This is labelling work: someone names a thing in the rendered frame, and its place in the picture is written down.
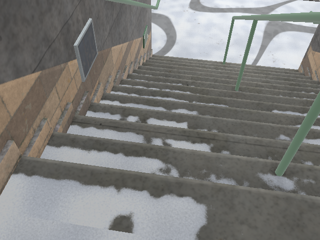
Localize stairs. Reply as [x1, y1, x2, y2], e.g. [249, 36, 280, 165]
[40, 54, 320, 197]

